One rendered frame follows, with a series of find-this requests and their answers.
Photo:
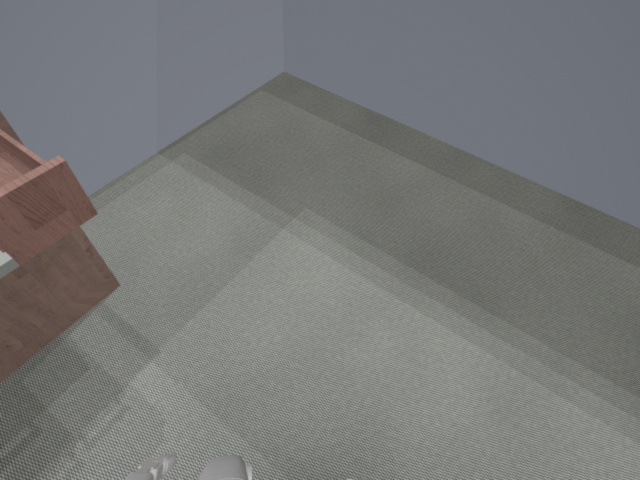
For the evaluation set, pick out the handle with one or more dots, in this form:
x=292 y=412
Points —
x=7 y=264

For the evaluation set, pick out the robot left thigh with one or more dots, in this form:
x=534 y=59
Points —
x=227 y=467

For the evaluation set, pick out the drawer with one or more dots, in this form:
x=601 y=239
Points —
x=40 y=202

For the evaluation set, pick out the left robot hand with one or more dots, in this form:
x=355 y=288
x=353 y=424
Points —
x=154 y=468

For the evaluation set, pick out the cabinet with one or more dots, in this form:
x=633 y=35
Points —
x=46 y=295

